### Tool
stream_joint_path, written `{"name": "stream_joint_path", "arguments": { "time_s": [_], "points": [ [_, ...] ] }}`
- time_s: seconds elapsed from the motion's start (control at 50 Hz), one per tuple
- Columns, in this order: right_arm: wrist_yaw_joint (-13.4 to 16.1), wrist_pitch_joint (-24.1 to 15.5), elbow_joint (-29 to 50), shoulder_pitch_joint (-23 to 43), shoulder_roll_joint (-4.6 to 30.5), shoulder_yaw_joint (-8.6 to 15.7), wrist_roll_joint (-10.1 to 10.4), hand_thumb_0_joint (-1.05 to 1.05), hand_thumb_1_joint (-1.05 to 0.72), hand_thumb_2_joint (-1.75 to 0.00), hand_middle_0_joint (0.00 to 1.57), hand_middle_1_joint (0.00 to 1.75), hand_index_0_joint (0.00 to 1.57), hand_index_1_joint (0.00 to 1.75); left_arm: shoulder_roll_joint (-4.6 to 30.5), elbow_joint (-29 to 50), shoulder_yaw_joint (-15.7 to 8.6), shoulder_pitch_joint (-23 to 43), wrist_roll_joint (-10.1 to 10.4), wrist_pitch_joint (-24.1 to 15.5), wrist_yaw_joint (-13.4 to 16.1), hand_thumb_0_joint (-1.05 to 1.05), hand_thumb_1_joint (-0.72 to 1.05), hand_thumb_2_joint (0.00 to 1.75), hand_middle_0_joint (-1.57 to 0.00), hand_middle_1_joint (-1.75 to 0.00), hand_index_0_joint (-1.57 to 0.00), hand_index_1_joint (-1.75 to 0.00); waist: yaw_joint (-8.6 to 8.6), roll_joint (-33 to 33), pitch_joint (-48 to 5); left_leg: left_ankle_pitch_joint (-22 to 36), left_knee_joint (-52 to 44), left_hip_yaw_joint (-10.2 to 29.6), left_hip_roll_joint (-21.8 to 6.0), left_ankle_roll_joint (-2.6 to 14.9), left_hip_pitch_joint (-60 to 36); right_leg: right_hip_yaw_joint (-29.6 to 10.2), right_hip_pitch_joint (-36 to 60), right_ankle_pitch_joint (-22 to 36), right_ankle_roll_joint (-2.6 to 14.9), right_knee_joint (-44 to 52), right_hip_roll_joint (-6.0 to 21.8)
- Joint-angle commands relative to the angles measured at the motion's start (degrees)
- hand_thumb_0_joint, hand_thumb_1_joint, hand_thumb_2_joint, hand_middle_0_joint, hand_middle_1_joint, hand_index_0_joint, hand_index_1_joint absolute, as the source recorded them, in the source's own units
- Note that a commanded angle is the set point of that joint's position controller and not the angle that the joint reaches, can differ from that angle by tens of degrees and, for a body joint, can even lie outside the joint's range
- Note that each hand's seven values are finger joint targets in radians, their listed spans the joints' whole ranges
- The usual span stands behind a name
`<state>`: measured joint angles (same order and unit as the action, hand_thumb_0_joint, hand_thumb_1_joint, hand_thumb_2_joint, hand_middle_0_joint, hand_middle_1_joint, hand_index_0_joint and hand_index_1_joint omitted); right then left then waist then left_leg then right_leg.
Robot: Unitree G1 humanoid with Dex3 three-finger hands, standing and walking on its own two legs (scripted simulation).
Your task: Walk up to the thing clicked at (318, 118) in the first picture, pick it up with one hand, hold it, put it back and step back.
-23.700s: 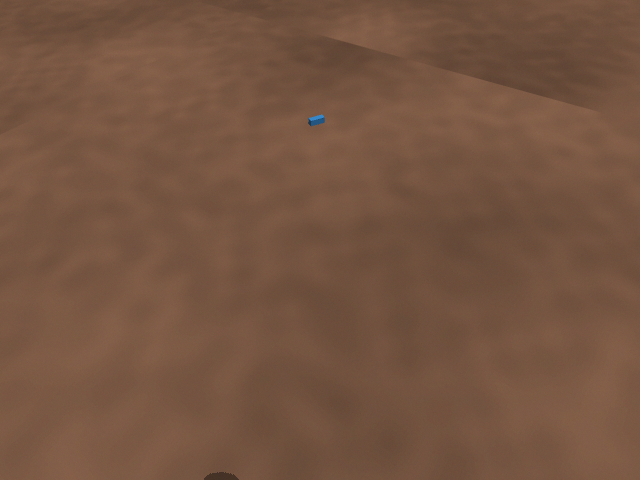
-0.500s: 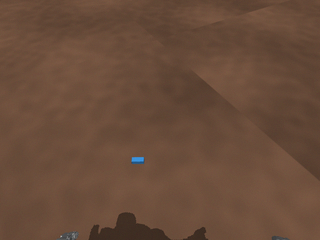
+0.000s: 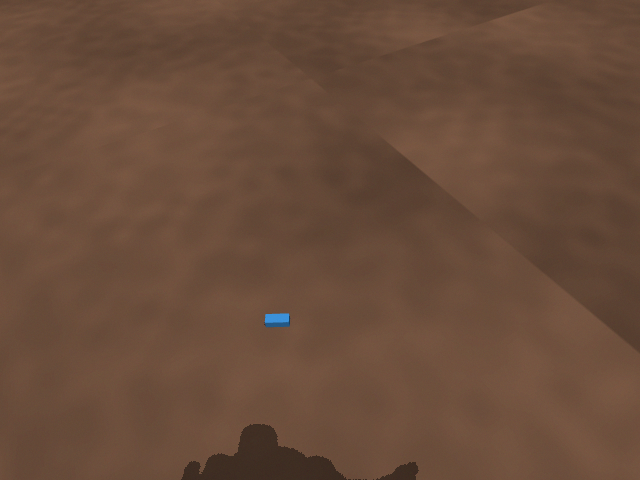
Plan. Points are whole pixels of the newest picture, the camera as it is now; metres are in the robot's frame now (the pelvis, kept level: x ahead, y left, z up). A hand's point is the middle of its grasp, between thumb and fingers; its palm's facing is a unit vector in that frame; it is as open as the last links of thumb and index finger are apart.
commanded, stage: stand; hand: left
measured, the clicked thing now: (277, 320) +0.73 +0.24 -0.77
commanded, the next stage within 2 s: walk up in 0.72 s
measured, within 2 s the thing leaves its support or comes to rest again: neither
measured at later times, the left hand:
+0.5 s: hand out of the picture +0.06 +0.25 -0.15, palm faces -0.02 -0.94 -0.35, open 7.4 cm
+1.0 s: hand out of the picture +0.05 +0.30 -0.17, palm faces +0.02 -0.94 -0.35, open 7.4 cm
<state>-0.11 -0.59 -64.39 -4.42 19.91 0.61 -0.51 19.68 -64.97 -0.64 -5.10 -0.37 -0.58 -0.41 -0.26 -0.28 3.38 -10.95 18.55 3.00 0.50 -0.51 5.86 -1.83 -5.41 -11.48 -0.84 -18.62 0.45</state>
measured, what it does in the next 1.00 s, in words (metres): lifts its left foot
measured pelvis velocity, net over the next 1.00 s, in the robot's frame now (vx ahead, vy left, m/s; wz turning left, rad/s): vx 0.03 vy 0.02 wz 0.02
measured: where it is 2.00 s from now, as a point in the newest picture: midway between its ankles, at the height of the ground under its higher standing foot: (345, 449)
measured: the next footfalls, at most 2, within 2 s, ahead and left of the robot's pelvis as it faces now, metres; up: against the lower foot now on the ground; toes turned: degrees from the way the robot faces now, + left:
right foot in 1.36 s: +0.34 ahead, -0.14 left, +0.00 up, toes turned -3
left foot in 1.72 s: +0.38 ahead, +0.13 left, +0.00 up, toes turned -1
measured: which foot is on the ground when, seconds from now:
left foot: down 0.00-1.00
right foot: down 0.00-0.98, up 1.00-1.00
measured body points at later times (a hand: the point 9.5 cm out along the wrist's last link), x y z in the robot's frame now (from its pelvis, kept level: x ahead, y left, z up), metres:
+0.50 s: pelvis -0.01 -0.01 +0.00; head +0.00 -0.01 +0.45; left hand +0.06 +0.30 -0.13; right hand +0.06 -0.31 -0.14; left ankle -0.01 +0.13 -0.75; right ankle -0.01 -0.13 -0.75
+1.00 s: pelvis +0.03 +0.02 -0.02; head +0.04 +0.03 +0.43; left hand +0.05 +0.35 -0.15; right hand +0.11 -0.31 -0.12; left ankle +0.06 +0.14 -0.75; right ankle -0.01 -0.13 -0.74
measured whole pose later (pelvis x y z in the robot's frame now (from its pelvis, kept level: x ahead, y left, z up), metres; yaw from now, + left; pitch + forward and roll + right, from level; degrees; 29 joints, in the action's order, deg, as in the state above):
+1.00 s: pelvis +0.03 +0.02 -0.02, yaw +1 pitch -3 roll +0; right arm -2.7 -3.3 -57.2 -13.5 23.1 4.9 -2.8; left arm 23.6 -57.0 -4.1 -16.6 -1.8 -0.8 -3.0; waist -1.7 1.1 3.4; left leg -14.2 31.7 -1.6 -0.8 1.2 14.4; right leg -2.1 -7.7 -21.9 1.3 -32.8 1.3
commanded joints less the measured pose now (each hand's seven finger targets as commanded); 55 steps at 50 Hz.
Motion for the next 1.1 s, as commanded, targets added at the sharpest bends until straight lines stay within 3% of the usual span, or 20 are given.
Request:
{"name": "stream_joint_path", "arguments": {
  "time_s": [0.0,0.14,0.3,0.6,0.68,0.7,0.72,0.76,0.78,0.8,0.82,0.84,0.88,0.92,0.94,0.96,0.98,1.0,1.04,1.08],
  "points": [
    [0.5,-1.2,3.4,2.8,12.3,2.1,0.3,0.0,-0.9,-0.9,0.2,0.3,0.2,0.3,12.4,3.4,-2.0,2.3,0.0,-1.4,1.0,0.0,0.9,0.9,-0.2,-0.3,-0.2,-0.3,0.34,0.2,-5.9,10.6,-2.4,4.0,-7.0,1.63,-0.9,-4.0,1.3,10.0,1.77,2.4,6.2],
    [0.4,-1.2,2.9,1.7,12.2,1.7,0.2,0.0,-0.9,-0.9,0.2,0.3,0.2,0.3,12.9,3.5,-1.8,2.0,0.0,-1.7,1.2,0.0,0.9,0.9,-0.2,-0.3,-0.2,-0.3,0.62,0.5,-5.4,11.0,-2.3,3.7,-6.9,1.53,-0.5,-4.3,1.2,11.7,1.61,2.7,6.5],
    [0.3,-1.0,2.7,1.3,12.7,1.8,0.0,0.0,-0.9,-0.9,0.2,0.3,0.2,0.3,12.6,3.3,-1.6,0.8,0.0,-1.4,1.0,0.0,0.9,0.9,-0.2,-0.3,-0.2,-0.3,0.17,0.0,-2.6,2.4,-3.6,4.3,-6.6,1.59,1.1,-4.6,-2.0,2.6,1.67,4.0,5.9],
    [0.4,-1.1,2.7,0.0,12.9,1.6,0.3,0.0,-0.9,-0.9,0.2,0.3,0.2,0.3,12.9,3.8,-1.4,0.1,0.1,-1.7,1.0,0.0,0.9,0.9,-0.2,-0.3,-0.2,-0.3,0.39,0.3,-5.4,9.7,-1.9,3.9,-7.1,1.76,-0.6,-4.9,0.2,11.0,1.91,2.6,6.5],
    [0.4,-1.0,2.6,-0.5,12.4,1.4,0.2,0.0,-0.9,-0.9,0.2,0.3,0.2,0.3,13.2,3.7,-1.5,0.4,0.1,-1.4,1.0,0.0,0.9,0.9,-0.2,-0.3,-0.2,-0.3,0.65,0.2,-4.3,7.0,-2.7,3.8,-6.8,1.5,0.4,-4.8,-0.6,8.3,2.02,3.0,6.2],
    [-0.6,-1.6,5.5,-3.7,16.0,4.3,-0.7,0.0,-0.9,-0.9,0.2,0.3,0.2,0.3,16.4,6.3,-4.5,-3.4,-0.7,-1.8,-0.3,0.0,0.9,0.9,-0.2,-0.3,-0.2,-0.3,0.17,0.6,-8.3,-18.8,1.4,3.7,-4.1,5.26,0.8,-3.7,1.6,-17.7,4.53,-0.6,2.8],
    [-1.1,-1.6,5.5,-4.3,16.2,4.7,-1.2,0.0,-0.9,-0.9,0.2,0.3,0.2,0.3,16.4,5.9,-4.9,-5.1,-1.2,-1.7,-0.7,0.0,0.9,0.9,-0.2,-0.3,-0.2,-0.3,-0.68,0.0,-4.8,-27.8,2.0,5.3,-4.6,5.93,6.1,-6.5,-0.8,-27.1,5.75,-1.4,3.9],
    [-1.5,-1.6,8.6,-0.5,14.1,4.6,-1.6,0.0,-0.9,-0.9,0.2,0.3,0.2,0.3,16.3,7.3,-5.8,-6.4,-1.4,-1.8,-1.1,0.0,0.9,0.9,-0.2,-0.3,-0.2,-0.3,-2.48,2.4,3.9,-25.1,6.5,4.9,-3.5,5.55,17.8,-12.4,-2.6,-29.7,7.99,0.5,6.8],
    [-1.7,-1.9,9.9,0.8,12.6,4.5,-1.6,0.0,-0.9,-0.9,0.2,0.3,0.2,0.3,16.9,7.3,-6.3,-9.2,-1.5,-2.2,-1.0,0.0,0.9,0.9,-0.2,-0.3,-0.2,-0.3,-3.88,5.9,4.8,-18.4,12.3,1.4,-1.8,4.34,23.8,-17.3,3.5,-27.6,10.13,4.6,10.2],
    [-1.6,-2.2,10.8,1.9,12.0,4.6,-1.7,0.0,-0.9,-0.9,0.2,0.3,0.2,0.3,18.9,7.5,-7.0,-11.1,-1.7,-2.6,-0.8,0.0,0.9,0.9,-0.2,-0.3,-0.2,-0.3,-4.95,9.7,5.0,-13.8,20.4,-2.1,-1.0,2.7,29.1,-23.3,8.3,-21.4,13.43,8.6,16.0],
    [-1.5,-2.4,11.6,1.3,12.6,4.8,-1.9,0.0,-0.9,-0.9,0.2,0.3,0.2,0.3,19.7,8.8,-7.5,-11.5,-1.8,-3.1,-0.8,0.0,0.9,0.9,-0.2,-0.3,-0.2,-0.3,-4.81,8.4,4.6,-15.0,24.7,-0.2,-3.6,2.33,30.7,-26.1,9.4,-14.0,15.86,9.1,19.7],
    [-1.7,-2.6,11.9,0.6,13.5,5.1,-1.8,0.0,-0.9,-0.9,0.2,0.3,0.2,0.3,19.1,9.7,-7.4,-11.2,-1.6,-3.2,-0.9,0.0,0.9,0.9,-0.2,-0.3,-0.2,-0.3,-4.18,6.0,3.2,-16.5,25.4,-0.1,-3.7,2.44,28.4,-24.3,7.7,-14.9,15.8,9.7,18.3],
    [-2.3,-3.3,12.1,-4.3,13.1,5.6,-1.4,0.0,-0.9,-0.9,0.2,0.3,0.2,0.3,20.0,12.7,-7.5,-5.3,-2.0,-2.9,-1.2,0.0,0.9,0.9,-0.2,-0.3,-0.2,-0.3,-1.01,9.9,3.3,-15.8,18.2,0.3,-6.4,2.86,19.0,-17.9,-0.2,-14.9,14.28,7.4,16.7],
    [-2.5,-3.8,9.9,-12.0,12.9,6.8,-1.7,0.0,-0.9,-0.9,0.2,0.3,0.2,0.3,17.6,14.8,-6.4,-1.0,-1.3,-1.9,-1.8,0.0,0.9,0.9,-0.2,-0.3,-0.2,-0.3,4.15,8.2,1.8,-5.9,7.2,-4.5,-2.6,2.52,1.5,-7.6,-12.1,-11.7,10.27,-0.9,9.7],
    [-1.9,-4.0,8.2,-18.3,14.3,8.1,-2.1,0.0,-0.9,-0.9,0.2,0.3,0.2,0.3,14.4,15.9,-5.4,-1.2,-1.3,-1.5,-2.0,0.0,0.9,0.9,-0.2,-0.3,-0.2,-0.3,7.1,2.1,-0.5,-3.2,4.8,-3.5,-0.8,2.1,-11.2,-3.1,-21.3,-11.1,7.39,-11.8,5.1],
    [-1.2,-4.4,8.5,-23.0,18.9,9.7,-2.9,0.0,-0.9,-0.9,0.2,0.3,0.2,0.3,9.9,17.0,-4.1,-3.3,-0.6,-1.6,-2.0,0.0,0.9,0.9,-0.2,-0.3,-0.2,-0.3,8.9,-13.0,-2.8,-17.3,-5.7,15.5,-11.9,5.53,-17.9,1.8,-31.1,-15.0,4.49,-31.3,-4.1],
    [-1.1,-4.8,10.7,-20.8,23.3,10.0,-2.6,0.0,-0.9,-0.9,0.2,0.3,0.2,0.3,11.4,16.5,-4.5,-5.8,-1.0,-1.5,-1.4,0.0,0.9,0.9,-0.2,-0.3,-0.2,-0.3,7.0,-13.2,-2.2,-25.6,-9.9,32.6,-23.1,10.78,-13.0,-3.2,-35.3,-21.2,3.75,-40.0,-4.9],
    [-1.1,-4.6,12.4,-16.7,22.5,9.7,-1.0,0.0,-0.9,-0.9,0.2,0.3,0.2,0.3,16.0,16.2,-5.1,-5.0,-1.0,-1.7,-1.1,0.0,0.9,0.9,-0.2,-0.3,-0.2,-0.3,5.18,-5.3,1.9,-25.5,-9.8,30.7,-24.5,13.92,-4.5,-8.2,-32.9,-18.5,4.2,-42.2,-0.6],
    [-0.9,-4.9,14.9,-12.2,17.5,7.6,-0.7,0.0,-0.9,-0.9,0.2,0.3,0.2,0.3,15.7,14.4,-5.1,-9.6,0.0,-1.9,-1.5,0.0,0.9,0.9,-0.2,-0.3,-0.2,-0.3,1.3,-4.3,3.5,-13.4,-7.0,18.5,-18.6,11.57,-4.2,-7.6,-30.3,-12.4,3.79,-40.9,1.3],
    [-0.7,-5.2,15.7,-13.1,16.8,7.4,-0.5,0.0,-0.9,-0.9,0.2,0.3,0.2,0.3,15.7,13.7,-5.2,-11.6,-0.3,-2.1,-1.9,0.0,0.9,0.9,-0.2,-0.3,-0.2,-0.3,1.41,-7.6,2.6,-0.1,-6.0,11.0,-17.3,11.72,-4.9,-5.3,-28.6,-9.4,2.22,-36.0,2.7]
  ]
}}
